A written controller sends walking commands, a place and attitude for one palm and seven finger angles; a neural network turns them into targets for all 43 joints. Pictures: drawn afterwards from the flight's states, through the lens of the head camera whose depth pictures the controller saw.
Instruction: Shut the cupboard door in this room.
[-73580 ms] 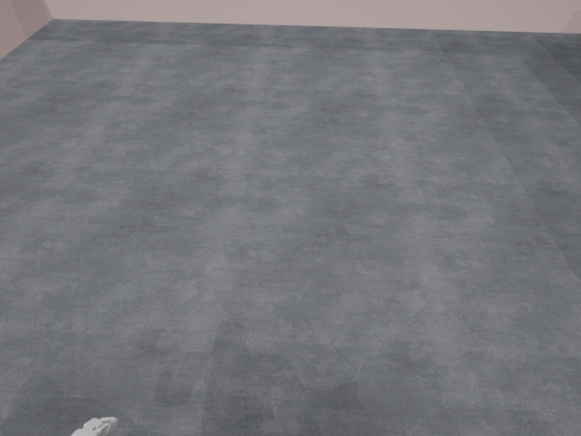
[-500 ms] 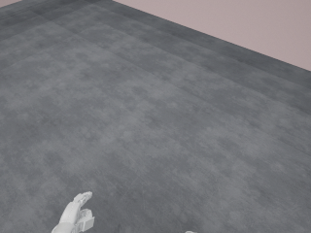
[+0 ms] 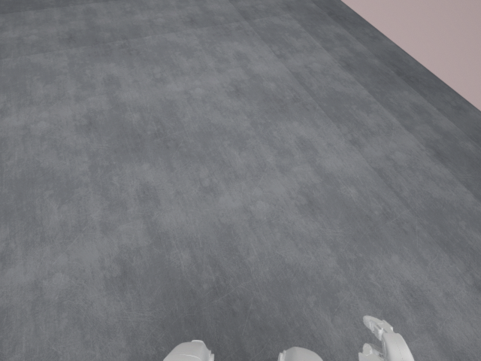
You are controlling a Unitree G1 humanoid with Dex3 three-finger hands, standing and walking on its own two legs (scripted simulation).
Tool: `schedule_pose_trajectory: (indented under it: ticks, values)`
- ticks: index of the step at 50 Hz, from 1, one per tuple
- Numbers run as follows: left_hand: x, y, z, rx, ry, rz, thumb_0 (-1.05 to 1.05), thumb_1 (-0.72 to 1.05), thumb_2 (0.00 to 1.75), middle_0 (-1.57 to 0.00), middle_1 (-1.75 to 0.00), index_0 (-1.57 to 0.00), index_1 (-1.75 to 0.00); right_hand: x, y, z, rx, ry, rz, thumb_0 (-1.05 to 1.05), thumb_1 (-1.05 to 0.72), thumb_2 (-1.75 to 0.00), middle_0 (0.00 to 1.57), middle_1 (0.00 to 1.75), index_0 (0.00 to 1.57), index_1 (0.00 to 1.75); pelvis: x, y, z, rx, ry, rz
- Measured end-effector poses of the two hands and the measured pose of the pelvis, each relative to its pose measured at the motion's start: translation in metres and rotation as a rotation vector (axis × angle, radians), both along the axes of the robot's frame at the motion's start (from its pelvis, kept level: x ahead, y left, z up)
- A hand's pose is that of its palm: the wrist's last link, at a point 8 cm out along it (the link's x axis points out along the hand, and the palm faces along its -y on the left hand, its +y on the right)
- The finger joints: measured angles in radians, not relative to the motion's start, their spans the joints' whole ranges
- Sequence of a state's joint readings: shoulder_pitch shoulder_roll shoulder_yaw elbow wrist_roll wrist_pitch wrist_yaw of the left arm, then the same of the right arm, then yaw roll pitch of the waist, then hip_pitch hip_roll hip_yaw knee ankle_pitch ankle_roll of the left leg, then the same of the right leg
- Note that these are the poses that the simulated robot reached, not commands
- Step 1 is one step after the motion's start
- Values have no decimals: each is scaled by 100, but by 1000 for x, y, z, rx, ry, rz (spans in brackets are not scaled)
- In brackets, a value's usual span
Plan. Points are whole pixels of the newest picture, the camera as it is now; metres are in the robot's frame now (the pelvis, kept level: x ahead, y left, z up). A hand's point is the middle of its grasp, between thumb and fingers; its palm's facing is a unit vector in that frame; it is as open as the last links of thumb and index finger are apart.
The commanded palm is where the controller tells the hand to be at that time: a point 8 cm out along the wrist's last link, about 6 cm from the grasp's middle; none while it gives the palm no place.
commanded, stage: turn to face it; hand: left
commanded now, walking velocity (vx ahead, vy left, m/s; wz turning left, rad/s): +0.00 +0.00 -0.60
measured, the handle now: out of the picture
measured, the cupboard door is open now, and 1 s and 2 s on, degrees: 25 25 25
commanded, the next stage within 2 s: none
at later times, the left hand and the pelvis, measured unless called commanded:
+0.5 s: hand out of the picture +0.10 +0.16 -0.16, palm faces -0.07 -0.98 -0.19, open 7.3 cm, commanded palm none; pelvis +0.05 -0.01 +0.01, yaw -9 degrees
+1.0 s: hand (204, 281) +0.26 +0.09 -0.13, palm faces -0.44 -0.85 -0.29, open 7.4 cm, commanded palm none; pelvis +0.05 -0.04 +0.00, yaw -27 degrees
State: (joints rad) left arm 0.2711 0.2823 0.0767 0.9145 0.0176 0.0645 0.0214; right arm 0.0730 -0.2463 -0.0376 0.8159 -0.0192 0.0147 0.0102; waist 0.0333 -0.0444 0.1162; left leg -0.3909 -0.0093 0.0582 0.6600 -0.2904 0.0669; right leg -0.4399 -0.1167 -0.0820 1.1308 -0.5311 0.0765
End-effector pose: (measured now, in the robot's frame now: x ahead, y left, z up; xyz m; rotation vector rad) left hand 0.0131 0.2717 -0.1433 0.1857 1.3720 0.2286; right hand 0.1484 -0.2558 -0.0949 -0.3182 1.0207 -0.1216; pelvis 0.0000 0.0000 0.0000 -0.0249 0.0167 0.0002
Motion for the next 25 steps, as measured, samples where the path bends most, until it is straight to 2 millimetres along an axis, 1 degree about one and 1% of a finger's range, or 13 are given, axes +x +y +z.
schedule_pose_trajectory:
  ticks: [3, 6, 9, 12, 16, 18, 21, 25]
  values:
    - [18, 0, 9, -8, -58, 12, 1, 91, 90, -20, -30, -20, -30, 7, 9, 4, 3, 17, 20, 1, -90, -90, 20, 29, 20, 30, 6, 1, 8, -4, 2, 24]
    - [35, -7, 17, -18, -100, 9, 1, 91, 90, -20, -30, -20, -30, 7, 17, 4, 25, 35, 17, 1, -90, -90, 20, 29, 20, 30, 14, 0, 14, -3, 1, 27]
    - [48, -20, 20, -33, -110, -6, 1, 91, 90, -20, -30, -20, -30, 1, 23, -2, 61, 55, -6, 1, -90, -90, 20, 29, 20, 30, 24, -4, 17, 2, -7, 17]
    - [58, -38, 20, -53, -101, -30, 1, 91, 90, -20, -30, -20, -30, -10, 25, -13, 107, 86, -51, 1, -90, -90, 20, 29, 20, 30, 34, -10, 16, 14, -18, -12]
    - [65, -62, 13, -67, -65, -74, 1, 91, 90, -20, -30, -20, -30, -29, 16, -35, 161, 132, -147, 1, -90, -90, 21, 29, 20, 30, 45, -20, 6, 29, -23, -77]
    - [69, -70, 14, -76, -39, -98, 1, 91, 90, -20, -30, -20, -30, -40, 8, -38, 159, 156, -203, 0, -91, -90, 21, 29, 20, 30, 48, -21, 7, 23, -15, -92]
    - [75, -71, 15, -75, -19, -111, 1, 92, 90, -20, -30, -20, -30, -57, -3, -35, 128, 203, -252, 0, -91, -90, 21, 29, 20, 30, 50, -20, 10, 24, -3, -119]
    - [90, -60, 13, -73, -15, -134, 1, 92, 90, -21, -30, -21, -30, -73, -13, -25, 71, 229, -301, 1, -91, -90, 20, 29, 20, 30, 52, -13, 12, 26, 5, -156]
